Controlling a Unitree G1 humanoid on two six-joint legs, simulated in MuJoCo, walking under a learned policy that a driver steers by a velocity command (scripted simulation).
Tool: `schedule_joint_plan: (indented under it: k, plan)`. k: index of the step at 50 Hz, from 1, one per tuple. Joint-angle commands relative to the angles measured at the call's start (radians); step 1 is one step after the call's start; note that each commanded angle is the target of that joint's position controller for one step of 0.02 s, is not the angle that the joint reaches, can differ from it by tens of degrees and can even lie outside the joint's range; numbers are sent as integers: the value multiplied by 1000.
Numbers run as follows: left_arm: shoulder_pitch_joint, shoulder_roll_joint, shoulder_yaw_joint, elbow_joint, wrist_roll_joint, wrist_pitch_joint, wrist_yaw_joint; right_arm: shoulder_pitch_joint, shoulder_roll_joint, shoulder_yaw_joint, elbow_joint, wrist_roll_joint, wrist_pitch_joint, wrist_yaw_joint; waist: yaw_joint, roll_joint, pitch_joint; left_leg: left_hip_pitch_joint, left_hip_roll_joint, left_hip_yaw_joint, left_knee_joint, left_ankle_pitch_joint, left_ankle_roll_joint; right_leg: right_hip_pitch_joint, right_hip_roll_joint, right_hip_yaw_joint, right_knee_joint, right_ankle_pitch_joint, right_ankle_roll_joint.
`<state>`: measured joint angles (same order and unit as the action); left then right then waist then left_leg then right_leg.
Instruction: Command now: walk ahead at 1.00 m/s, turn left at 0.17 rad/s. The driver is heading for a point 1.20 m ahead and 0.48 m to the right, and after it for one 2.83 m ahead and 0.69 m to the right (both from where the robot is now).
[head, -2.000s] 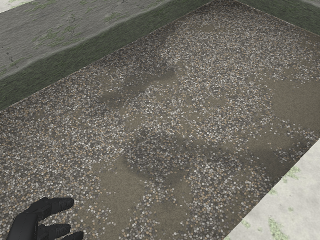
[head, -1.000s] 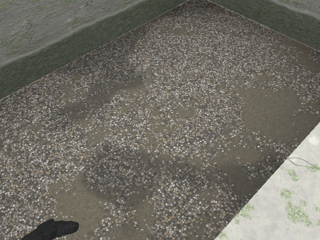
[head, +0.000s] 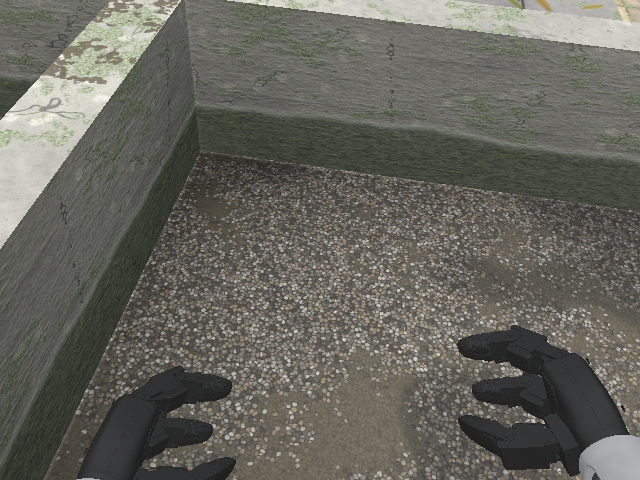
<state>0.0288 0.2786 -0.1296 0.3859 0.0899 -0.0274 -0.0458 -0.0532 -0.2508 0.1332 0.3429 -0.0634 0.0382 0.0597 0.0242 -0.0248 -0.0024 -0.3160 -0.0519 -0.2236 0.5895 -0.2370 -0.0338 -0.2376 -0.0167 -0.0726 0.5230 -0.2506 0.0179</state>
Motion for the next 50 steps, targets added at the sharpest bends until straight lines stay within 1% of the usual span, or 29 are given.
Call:
schedule_joint_plan:
  k: [1, 7, 8, 10, 15, 16, 17, 18, 19, 20, 22, 26, 29, 30, 33, 34, 35, 38, 39, 41, 42, 43, 44, 45, 46, 47, 48, 49, 50]
  plan:
    - [-176, 88, 28, -111, -10, -21, -4, -168, -100, -31, -108, -8, -35, 7, -24, 91, -81, -58, 75, -49, -159, -194, 16, 46, -116, 172, -155, -129, -14]
    - [-193, 89, 22, -95, -30, -10, -9, -186, -94, -11, -133, -22, -62, 22, -55, 76, -124, 32, 124, 8, -153, -132, -1, -1, -81, 226, -146, -62, -17]
    - [-186, 97, 23, -94, -33, -1, -9, -179, -96, -7, -132, -24, -65, 23, -61, 87, -109, 35, 131, 16, -161, -123, 0, -11, -70, 236, -141, -47, -14]
    - [-178, 97, 24, -93, -34, 6, -8, -175, -100, -6, -131, -32, -71, 23, -55, 88, -116, 58, 147, 31, -162, -87, 1, -16, -57, 251, -128, -9, -12]
    - [-148, 123, 42, -78, -42, 17, -13, -152, -107, -22, -117, -25, -82, 3, -36, 77, -137, 162, 165, 84, -141, 36, 7, -79, -31, 288, -107, 25, -22]
    - [-155, 124, 44, -83, -42, 17, -15, -146, -104, -23, -115, -27, -82, 0, -37, 76, -150, 190, 168, 98, -133, 83, 9, -93, -26, 293, -101, 49, -24]
    - [-148, 122, 46, -80, -39, 24, -4, -140, -124, -34, -105, -34, -83, -10, -36, 112, -172, 254, 170, 113, -125, 129, 21, -128, -30, 289, -99, 80, -34]
    - [-141, 127, 50, -78, -40, 27, 1, -128, -124, -39, -100, -34, -82, -17, -35, 99, -175, 286, 174, 126, -116, 180, 27, -147, -26, 290, -88, 109, -35]
    - [-127, 115, 49, -81, -25, 27, -4, -156, -120, -36, -114, -42, -77, -16, -7, 77, -131, 270, 185, 141, -107, 325, 32, -165, -16, 266, -55, 193, -30]
    - [-111, 120, 53, -75, -23, 27, -4, -137, -119, -43, -104, -45, -74, -22, -8, 63, -162, 307, 188, 164, -86, 400, 37, -160, -15, 264, -33, 266, -28]
    - [-94, 131, 61, -73, -28, 32, -2, -96, -125, -56, -85, -46, -70, -31, -14, 42, -200, 359, 190, 211, -62, 434, 35, -165, -10, 269, -6, 369, -34]
    - [-93, 126, 70, -82, -36, 50, 2, -59, -128, -78, -57, -46, -63, -44, -23, 29, -204, 368, 191, 294, -49, 355, 25, -172, 4, 280, 29, 462, -48]
    - [-89, 123, 79, -85, -45, 62, 0, -40, -127, -93, -43, -44, -52, -51, -25, 25, -189, 349, 188, 358, -46, 224, 17, -185, 19, 287, 46, 473, -59]
    - [-84, 126, 86, -87, -57, 64, -2, -39, -133, -101, -36, -40, -52, -55, -20, 31, -188, 346, 186, 373, -46, 177, 16, -186, 23, 295, 47, 472, -60]
    - [-51, 126, 100, -84, -67, 73, 1, -49, -121, -109, -31, -31, -51, -62, 3, 15, -173, 335, 173, 410, -30, 89, 15, -195, 48, 323, 43, 466, -67]
    - [-37, 133, 104, -82, -74, 75, 3, -53, -112, -110, -31, -34, -48, -65, 8, 4, -178, 346, 170, 415, -14, 86, 23, -207, 54, 339, 43, 488, -68]
    - [-22, 132, 108, -80, -75, 78, 4, -51, -108, -114, -29, -33, -43, -67, 14, -3, -176, 348, 165, 426, -4, 58, 23, -214, 64, 352, 39, 490, -71]
    - [16, 127, 120, -78, -84, 87, 6, -45, -96, -124, -22, -26, -30, -70, 26, -38, -140, 340, 132, 457, 16, -102, 15, -251, 90, 416, -10, 398, -83]
    - [33, 141, 129, -74, -92, 88, 8, -35, -92, -125, -16, -15, -33, -71, 22, -70, -114, 345, 107, 462, 28, -173, 14, -291, 91, 457, -51, 317, -79]
    - [-5, 140, 133, -96, -90, 90, 7, 1, -79, -126, -9, -20, -42, -69, -8, -106, -84, 379, 78, 443, 26, -214, 23, -366, 103, 518, -121, 144, -74]
    - [-68, 122, 126, -128, -86, 85, 15, 40, -84, -131, 2, -33, -38, -66, -37, -107, -84, 426, 92, 424, -7, -163, 40, -408, 121, 498, -117, 104, -42]
    - [-49, 97, 124, -131, -95, 83, 21, 50, -93, -136, 18, -45, -35, -66, -25, -61, -98, 467, 137, 414, -38, -138, 63, -432, 139, 453, -80, 112, -11]
    - [-27, 101, 139, -113, -124, 84, 32, 93, -118, -153, 54, -43, -31, -76, -21, -31, -169, 526, 175, 386, -49, -158, 88, -426, 159, 438, -40, 92, -9]
    - [12, 81, 141, -103, -141, 83, 35, 65, -124, -158, 62, -36, -24, -84, 5, 59, -156, 507, 241, 364, -83, -160, 105, -435, 171, 384, 52, 63, -2]
    - [30, 46, 143, -90, -164, 77, 37, 18, -130, -175, 67, -17, -22, -99, 17, 215, -120, 435, 371, 292, -150, -204, 137, -464, 151, 332, 219, -135, -1]
    - [-31, 50, 144, -93, -157, 72, 41, 5, -137, -175, 72, -6, -26, -119, -19, 273, -45, 306, 500, 238, -234, -210, 186, -506, 85, 273, 404, -248, 19]
    - [-118, 39, 136, -104, -151, 57, 40, -1, -111, -162, 92, -3, -48, -138, -39, 217, -24, 274, 564, 213, -279, -103, 197, -529, 8, 261, 519, -269, 19]
    - [-100, 35, 135, -101, -144, 61, 41, 6, -110, -156, 107, 13, -68, -150, -27, 150, -5, 278, 570, 228, -291, -95, 188, -548, -30, 245, 562, -268, 22]
    - [-68, 26, 131, -87, -139, 63, 42, 18, -117, -157, 125, 27, -78, -154, -24, 100, 2, 275, 557, 264, -290, -96, 178, -551, -67, 232, 578, -259, 20]
